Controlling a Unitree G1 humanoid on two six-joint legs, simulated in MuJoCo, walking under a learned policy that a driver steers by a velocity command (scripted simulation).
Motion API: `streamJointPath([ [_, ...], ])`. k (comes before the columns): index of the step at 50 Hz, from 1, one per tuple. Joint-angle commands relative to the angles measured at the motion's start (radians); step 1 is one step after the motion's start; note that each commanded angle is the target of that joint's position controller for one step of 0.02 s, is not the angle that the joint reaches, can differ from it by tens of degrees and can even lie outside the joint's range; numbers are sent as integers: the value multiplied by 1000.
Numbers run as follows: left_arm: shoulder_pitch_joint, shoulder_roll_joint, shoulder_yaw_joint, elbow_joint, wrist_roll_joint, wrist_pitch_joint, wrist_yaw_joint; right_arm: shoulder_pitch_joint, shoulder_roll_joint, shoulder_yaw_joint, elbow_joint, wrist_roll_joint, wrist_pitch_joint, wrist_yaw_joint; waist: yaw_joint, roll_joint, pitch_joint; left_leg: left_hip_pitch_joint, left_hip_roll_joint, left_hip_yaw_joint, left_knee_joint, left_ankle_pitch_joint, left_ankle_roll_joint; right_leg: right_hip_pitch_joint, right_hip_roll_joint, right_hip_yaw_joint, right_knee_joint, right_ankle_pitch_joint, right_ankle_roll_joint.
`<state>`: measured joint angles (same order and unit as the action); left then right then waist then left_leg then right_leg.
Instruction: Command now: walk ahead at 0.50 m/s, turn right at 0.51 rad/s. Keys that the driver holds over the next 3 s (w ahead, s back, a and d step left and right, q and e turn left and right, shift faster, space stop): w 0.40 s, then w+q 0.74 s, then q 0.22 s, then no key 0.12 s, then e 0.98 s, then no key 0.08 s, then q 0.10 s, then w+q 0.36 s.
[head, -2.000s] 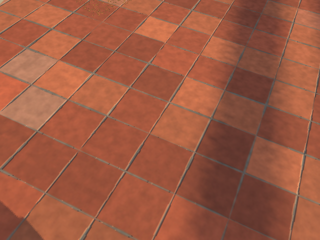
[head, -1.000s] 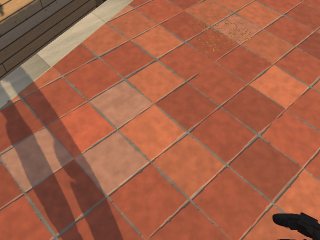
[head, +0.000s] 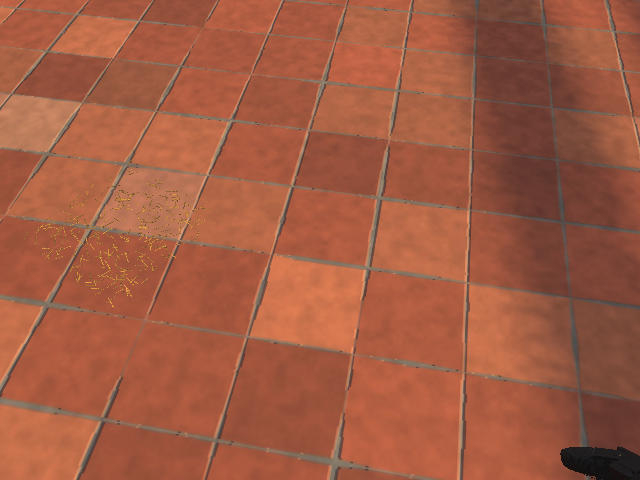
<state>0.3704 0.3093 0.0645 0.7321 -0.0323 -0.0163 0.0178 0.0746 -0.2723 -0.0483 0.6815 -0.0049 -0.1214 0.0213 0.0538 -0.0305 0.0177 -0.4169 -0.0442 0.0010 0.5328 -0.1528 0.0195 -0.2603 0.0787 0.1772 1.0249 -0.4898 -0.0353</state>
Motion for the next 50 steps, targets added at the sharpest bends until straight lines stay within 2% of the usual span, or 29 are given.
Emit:
streamJointPath([
  [1,-71,132,25,-111,10,-19,-1,172,-116,-39,-4,-2,13,-7,-116,102,-54,453,351,-465,-270,-214,169,-488,-116,-28,240,95,25],
  [2,-91,115,26,-116,16,-20,-4,154,-95,-31,6,-7,12,-6,-96,108,-18,375,314,-388,-294,-128,164,-457,-142,-27,190,134,24],
  [3,-80,92,22,-115,10,-18,-10,145,-92,-28,13,-12,9,-5,-76,132,-6,321,289,-333,-318,-77,162,-414,-155,-35,159,153,23],
  [6,-99,42,8,-120,13,-15,-16,155,-112,-35,45,3,-2,-2,-61,127,4,280,278,-233,-371,44,196,-402,-164,-63,36,183,32],
  [9,-178,23,-8,-139,26,-28,-25,163,-150,-44,68,12,1,-4,-74,99,7,298,272,-152,-394,145,206,-405,-183,-97,-148,322,41],
  [12,-279,8,-20,-157,22,-46,-41,199,-176,-46,93,23,15,-7,-113,94,19,293,243,-71,-391,185,179,-333,-164,-148,-332,457,41],
  [14,-339,15,-20,-174,16,-51,-48,248,-192,-48,118,29,24,-7,-135,98,26,325,260,-67,-382,185,171,-308,-149,-165,-397,480,36],
  [17,-377,41,-12,-196,12,-53,-55,280,-210,-51,148,38,41,-10,-123,115,37,406,304,-76,-340,240,151,-291,-132,-170,-467,414,1],
  [18,-356,54,-6,-192,14,-54,-56,278,-217,-53,153,40,47,-12,-102,120,24,424,309,-69,-304,314,140,-245,-119,-181,-490,388,-15],
  [19,-286,73,6,-173,20,-54,-54,262,-223,-52,155,43,53,-15,-50,119,-16,419,291,-39,-216,457,120,-129,-93,-206,-530,395,-37],
  [20,-152,114,31,-129,24,-52,-47,267,-204,-44,157,40,56,-18,14,102,-101,374,247,4,-54,561,94,73,-68,-225,-548,407,-65],
  [21,18,178,54,-97,33,-46,-34,267,-156,-20,138,19,52,-19,87,33,-229,184,199,31,217,367,54,367,-209,-73,-516,422,-119],
  [22,71,272,68,-90,43,-40,-28,367,-36,18,108,8,36,-14,36,-230,-349,-197,24,41,586,-291,-13,657,-471,394,-610,257,-268],
  [23,83,183,48,-91,35,-42,-28,331,-128,-3,127,30,21,-11,78,-166,-370,-302,38,-112,732,-430,-8,631,-489,524,-695,134,-284],
  [24,25,142,32,-86,32,-49,-29,255,-179,-20,99,55,15,-7,67,-126,-216,-370,85,-114,756,-356,3,520,-457,368,-711,166,-242],
  [25,-32,112,22,-85,33,-54,-31,208,-170,-19,90,52,15,-9,38,-81,-141,-349,129,-92,715,-268,5,400,-409,240,-733,236,-212],
  [26,-83,82,15,-81,37,-59,-34,187,-160,-22,90,36,20,-12,9,-61,-83,-319,154,-89,664,-206,-1,297,-373,157,-768,302,-195],
  [28,-136,52,11,-74,46,-78,-37,231,-127,-23,107,35,49,-13,-44,-75,-53,-215,179,-103,622,-129,-12,176,-339,44,-836,399,-179],
  [30,-145,59,17,-51,44,-97,-37,231,-90,-19,106,34,72,-16,-64,-48,-22,-214,179,-110,590,-85,-28,126,-340,-40,-880,485,-183],
  [32,-139,73,25,-28,51,-103,-29,190,-82,-19,90,31,81,-18,-63,-26,7,-262,175,-127,519,-1,-39,128,-335,-113,-900,539,-177],
  [37,-114,106,33,11,44,-96,-13,47,-54,-6,44,24,71,9,-16,-7,50,-236,153,-53,233,241,-27,154,-302,-279,-925,570,-133],
  [42,-30,137,45,64,23,-61,-6,-89,-50,0,-36,26,70,39,28,4,87,-297,131,13,98,162,20,341,-356,-335,-856,681,-115],
  [43,-31,145,48,68,20,-52,-3,-94,-56,-3,-49,26,71,45,19,-6,79,-283,116,33,86,117,35,370,-362,-348,-818,777,-106],
  [45,-47,174,55,63,17,-35,7,-48,-87,-20,-59,27,76,51,-25,-48,18,-172,52,95,91,11,73,405,-363,-374,-684,1120,-82],
  [46,-57,185,57,59,17,-25,12,35,-116,-37,-46,28,79,49,-76,-63,-36,-63,11,118,94,-33,98,398,-355,-386,-555,1253,-69],
  [47,-75,187,55,54,13,-18,18,182,-163,-66,-12,31,81,40,-160,-50,-111,150,-27,117,33,7,134,319,-324,-408,-358,1244,-41],
  [48,-66,163,43,37,27,-26,23,342,-243,-101,23,31,92,19,-229,35,-202,460,58,-55,-1,24,189,83,-282,-406,-66,960,3],
  [49,38,6,-6,-14,58,-56,0,317,-340,-114,16,39,88,10,-99,292,-281,800,321,-621,-68,-121,384,-391,-68,-320,288,-37,70],
  [50,-68,77,1,-24,23,-99,-15,348,-261,-90,-10,29,76,11,-175,171,-392,854,376,-830,-209,-214,411,-503,-48,-89,388,-105,53],
])
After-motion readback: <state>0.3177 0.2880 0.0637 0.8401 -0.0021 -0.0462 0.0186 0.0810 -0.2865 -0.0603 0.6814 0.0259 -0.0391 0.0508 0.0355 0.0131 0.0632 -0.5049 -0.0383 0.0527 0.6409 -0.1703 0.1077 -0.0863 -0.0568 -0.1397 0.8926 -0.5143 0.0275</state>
